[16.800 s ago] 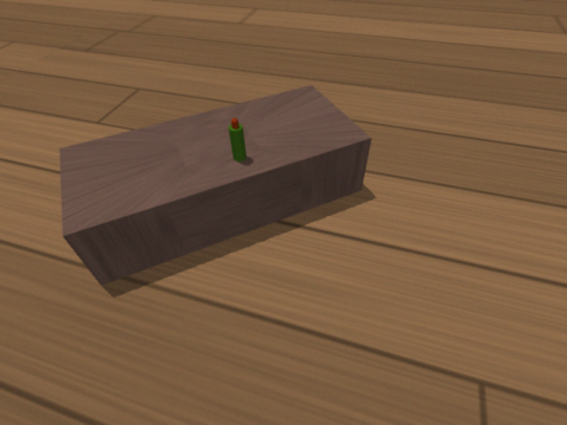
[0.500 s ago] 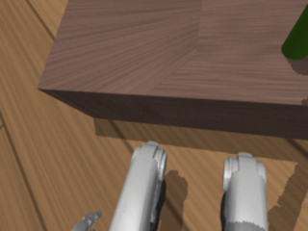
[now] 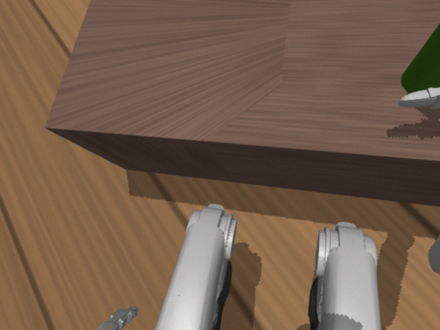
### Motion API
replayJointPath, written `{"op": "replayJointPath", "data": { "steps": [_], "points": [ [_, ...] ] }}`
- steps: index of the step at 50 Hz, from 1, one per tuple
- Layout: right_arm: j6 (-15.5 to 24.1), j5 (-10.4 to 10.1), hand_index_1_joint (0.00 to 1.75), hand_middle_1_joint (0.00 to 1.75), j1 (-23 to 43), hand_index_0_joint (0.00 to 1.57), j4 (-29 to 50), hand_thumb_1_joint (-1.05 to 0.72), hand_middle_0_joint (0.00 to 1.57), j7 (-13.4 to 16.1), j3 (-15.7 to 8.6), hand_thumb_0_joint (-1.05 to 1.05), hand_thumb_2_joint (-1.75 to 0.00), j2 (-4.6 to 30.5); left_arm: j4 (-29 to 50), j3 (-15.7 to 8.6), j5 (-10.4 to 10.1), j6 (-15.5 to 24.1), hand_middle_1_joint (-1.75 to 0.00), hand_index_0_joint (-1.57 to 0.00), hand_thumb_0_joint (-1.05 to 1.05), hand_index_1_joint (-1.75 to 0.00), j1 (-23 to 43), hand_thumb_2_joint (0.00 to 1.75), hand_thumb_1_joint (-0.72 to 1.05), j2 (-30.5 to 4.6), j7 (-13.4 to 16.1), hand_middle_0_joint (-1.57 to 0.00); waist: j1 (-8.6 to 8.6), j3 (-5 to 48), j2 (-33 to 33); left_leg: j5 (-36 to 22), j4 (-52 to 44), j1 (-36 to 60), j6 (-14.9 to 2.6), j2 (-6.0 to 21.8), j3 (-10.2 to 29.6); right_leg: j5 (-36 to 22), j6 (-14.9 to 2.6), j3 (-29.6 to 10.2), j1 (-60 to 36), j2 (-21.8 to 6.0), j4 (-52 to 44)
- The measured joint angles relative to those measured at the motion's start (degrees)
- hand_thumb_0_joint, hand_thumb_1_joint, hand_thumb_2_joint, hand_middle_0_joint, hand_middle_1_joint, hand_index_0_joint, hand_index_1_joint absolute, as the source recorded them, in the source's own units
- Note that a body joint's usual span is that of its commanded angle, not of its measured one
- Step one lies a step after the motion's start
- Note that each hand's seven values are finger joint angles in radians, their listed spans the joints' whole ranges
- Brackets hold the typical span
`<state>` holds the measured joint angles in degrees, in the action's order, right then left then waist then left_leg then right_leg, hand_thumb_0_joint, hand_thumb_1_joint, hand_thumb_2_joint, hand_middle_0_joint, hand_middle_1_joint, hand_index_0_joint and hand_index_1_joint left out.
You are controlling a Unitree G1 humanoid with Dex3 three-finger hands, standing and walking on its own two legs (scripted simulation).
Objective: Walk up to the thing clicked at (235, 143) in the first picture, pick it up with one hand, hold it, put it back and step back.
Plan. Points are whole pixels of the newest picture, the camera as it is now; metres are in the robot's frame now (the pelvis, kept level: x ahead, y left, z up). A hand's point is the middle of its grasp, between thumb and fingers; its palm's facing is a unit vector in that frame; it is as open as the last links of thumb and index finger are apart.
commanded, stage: rest palm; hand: right
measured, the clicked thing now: out of the picture +0.56 -0.24 +0.05
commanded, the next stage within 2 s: close in 0.06 s
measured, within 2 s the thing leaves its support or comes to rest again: leaves its support in 1.36 s
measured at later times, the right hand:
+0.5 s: hand (437, 55) +0.56 -0.23 +0.02, palm faces +0.15 +0.99 -0.01, open 15.0 cm
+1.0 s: hand (438, 46) +0.57 -0.23 +0.03, palm faces +0.16 +0.99 -0.03, open 8.5 cm
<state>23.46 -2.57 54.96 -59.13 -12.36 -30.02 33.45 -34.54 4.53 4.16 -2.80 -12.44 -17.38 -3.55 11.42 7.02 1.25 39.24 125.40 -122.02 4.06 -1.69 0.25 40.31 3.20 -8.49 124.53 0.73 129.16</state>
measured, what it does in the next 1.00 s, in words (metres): stands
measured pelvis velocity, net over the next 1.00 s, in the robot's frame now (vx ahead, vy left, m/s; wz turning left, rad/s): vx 0.00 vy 0.00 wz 0.00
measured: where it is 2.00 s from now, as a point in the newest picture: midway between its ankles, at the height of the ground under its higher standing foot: (264, 323)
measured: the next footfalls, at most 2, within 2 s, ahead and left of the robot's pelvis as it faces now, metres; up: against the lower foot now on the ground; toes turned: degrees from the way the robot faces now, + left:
none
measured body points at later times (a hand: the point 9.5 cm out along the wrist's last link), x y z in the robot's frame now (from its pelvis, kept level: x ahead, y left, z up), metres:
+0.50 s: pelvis +0.00 +0.00 +0.00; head +0.22 -0.05 +0.38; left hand +0.05 +0.28 -0.11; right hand +0.55 -0.29 +0.02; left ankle +0.10 +0.14 -0.34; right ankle +0.07 -0.14 -0.34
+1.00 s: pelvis +0.00 +0.00 +0.00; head +0.23 -0.05 +0.39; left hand +0.04 +0.28 -0.10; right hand +0.55 -0.28 +0.03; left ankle +0.10 +0.14 -0.34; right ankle +0.07 -0.14 -0.34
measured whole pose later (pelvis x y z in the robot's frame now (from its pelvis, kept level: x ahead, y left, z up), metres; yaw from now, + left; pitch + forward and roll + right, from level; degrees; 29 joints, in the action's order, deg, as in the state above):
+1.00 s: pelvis +0.00 +0.00 +0.00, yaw +0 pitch +36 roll +6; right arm 21.9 -0.3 61.7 -63.5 -8.8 -27.1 36.1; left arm -35.0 5.4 4.4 -5.1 -13.0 -17.4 -3.3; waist 13.2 5.6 1.1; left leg 38.7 124.4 -121.7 4.0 -1.4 -0.1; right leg 39.6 3.0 -8.7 124.6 0.8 128.5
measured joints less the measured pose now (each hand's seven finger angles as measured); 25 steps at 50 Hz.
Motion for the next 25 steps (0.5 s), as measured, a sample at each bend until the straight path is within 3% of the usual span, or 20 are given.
{"op": "replayJointPath", "data": {
  "steps": [11,25],
  "points": [
    [-0.53,0.72,0.05,0.04,1.43,0.07,-1.13,0.28,0.1,0.83,0.37,-0.01,-0.07,0.18,-0.21,-0.54,0.17,-0.91,-0.29,-0.19,0.0,-0.3,0.96,0.93,0.87,0.05,0.07,-0.2,0.04,-0.1,0.09,-0.15,0.13,-0.08,-0.21,-0.08,-0.18,-0.01,0.24,-0.18,-0.27,-0.13,-0.12],
    [-0.01,1.62,0.18,0.18,4.82,0.31,-3.97,0.27,0.35,1.56,1.28,-0.01,-0.11,1.87,-0.12,0.42,0.7,-1.4,-0.3,-0.21,0.0,-0.3,0.35,0.91,0.89,-0.13,-0.06,-0.2,1.32,-1.04,-0.57,-0.4,0.7,-0.76,-0.3,-0.04,-0.32,-0.33,0.38,-0.4,0.66,0.03,0.67]
  ]
}}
